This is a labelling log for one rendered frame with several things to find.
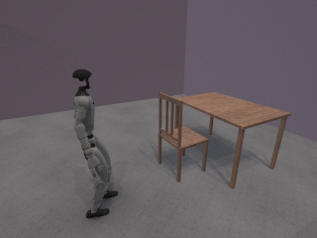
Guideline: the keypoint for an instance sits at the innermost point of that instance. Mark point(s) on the humanoid robot head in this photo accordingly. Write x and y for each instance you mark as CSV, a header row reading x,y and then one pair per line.
x,y
82,74

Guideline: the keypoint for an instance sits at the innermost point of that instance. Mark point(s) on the right robot forearm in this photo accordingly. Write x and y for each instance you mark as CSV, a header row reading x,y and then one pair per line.
x,y
82,137

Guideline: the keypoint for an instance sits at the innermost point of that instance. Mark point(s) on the robot right foot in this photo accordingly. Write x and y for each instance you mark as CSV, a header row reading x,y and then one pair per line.
x,y
99,212

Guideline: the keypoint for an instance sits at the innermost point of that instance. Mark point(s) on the robot right upper arm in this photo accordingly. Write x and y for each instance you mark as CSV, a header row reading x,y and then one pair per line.
x,y
82,106

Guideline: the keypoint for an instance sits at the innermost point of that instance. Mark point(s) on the table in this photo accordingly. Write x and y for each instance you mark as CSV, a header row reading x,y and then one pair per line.
x,y
240,113

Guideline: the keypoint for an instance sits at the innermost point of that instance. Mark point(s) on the robot right hand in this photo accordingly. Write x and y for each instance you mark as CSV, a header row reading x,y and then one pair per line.
x,y
92,163

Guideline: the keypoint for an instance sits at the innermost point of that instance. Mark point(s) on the chair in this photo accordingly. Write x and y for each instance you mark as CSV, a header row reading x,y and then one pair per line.
x,y
182,137

